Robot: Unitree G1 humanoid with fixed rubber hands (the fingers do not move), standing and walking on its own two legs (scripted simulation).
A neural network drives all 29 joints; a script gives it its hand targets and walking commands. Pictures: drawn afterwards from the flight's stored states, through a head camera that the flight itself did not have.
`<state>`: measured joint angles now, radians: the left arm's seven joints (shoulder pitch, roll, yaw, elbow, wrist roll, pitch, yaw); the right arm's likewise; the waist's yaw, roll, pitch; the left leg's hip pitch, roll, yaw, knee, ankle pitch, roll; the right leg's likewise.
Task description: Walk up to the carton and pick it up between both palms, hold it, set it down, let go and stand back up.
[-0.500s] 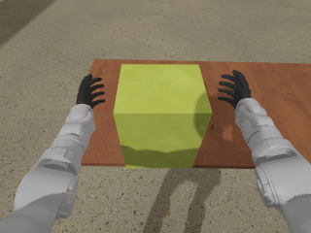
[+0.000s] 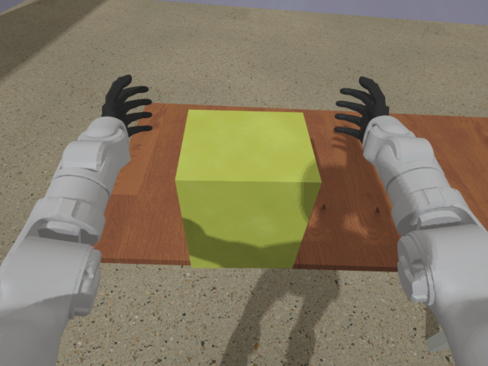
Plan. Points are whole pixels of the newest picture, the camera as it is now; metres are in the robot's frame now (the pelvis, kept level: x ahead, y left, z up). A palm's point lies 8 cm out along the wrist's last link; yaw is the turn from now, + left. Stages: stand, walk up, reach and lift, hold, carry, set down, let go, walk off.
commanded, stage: set down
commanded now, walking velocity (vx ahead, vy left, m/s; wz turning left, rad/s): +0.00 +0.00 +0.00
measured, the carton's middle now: (244, 194) +0.43 +0.01 +0.06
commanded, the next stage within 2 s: none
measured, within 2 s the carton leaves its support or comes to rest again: neither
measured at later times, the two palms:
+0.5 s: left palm (108, 180) +0.39 +0.23 +0.13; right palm (379, 180) +0.40 -0.20 +0.14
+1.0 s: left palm (108, 227) +0.33 +0.22 +0.09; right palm (388, 228) +0.34 -0.21 +0.10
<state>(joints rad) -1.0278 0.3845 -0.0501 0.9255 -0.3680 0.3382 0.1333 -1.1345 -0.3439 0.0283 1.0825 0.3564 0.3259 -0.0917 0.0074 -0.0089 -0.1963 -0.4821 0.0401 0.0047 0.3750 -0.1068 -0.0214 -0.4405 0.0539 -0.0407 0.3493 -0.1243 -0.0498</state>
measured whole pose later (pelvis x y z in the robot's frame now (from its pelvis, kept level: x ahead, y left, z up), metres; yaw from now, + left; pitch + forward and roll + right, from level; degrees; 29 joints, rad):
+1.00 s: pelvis +0.01 +0.01 +0.01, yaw -2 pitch +1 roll +0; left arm -0.18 0.25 0.10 0.03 -0.22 0.49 0.07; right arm -0.27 -0.30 -0.03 0.21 0.32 0.33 -0.04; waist 0.00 -0.02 0.00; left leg -0.18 0.03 0.03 0.28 -0.12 -0.01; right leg -0.16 0.05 0.00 0.27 -0.13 -0.04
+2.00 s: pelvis +0.04 +0.01 +0.01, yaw -3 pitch -1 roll +0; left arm 0.34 0.23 -0.01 -0.06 -0.17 0.35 0.07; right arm 0.36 -0.20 0.02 0.03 0.21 0.17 -0.02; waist 0.05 -0.02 0.02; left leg -0.09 0.03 0.05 0.27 -0.16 -0.02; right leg -0.06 0.05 0.03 0.24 -0.15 -0.04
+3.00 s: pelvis +0.04 +0.02 +0.01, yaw -5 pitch +0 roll +0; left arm 0.22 0.18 -0.01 0.21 -0.04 0.56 0.05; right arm 0.28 -0.14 0.00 0.38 0.08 0.24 0.02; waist 0.06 -0.03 0.06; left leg -0.13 0.03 0.09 0.31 -0.18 -0.01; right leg -0.13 0.05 0.06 0.31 -0.18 -0.03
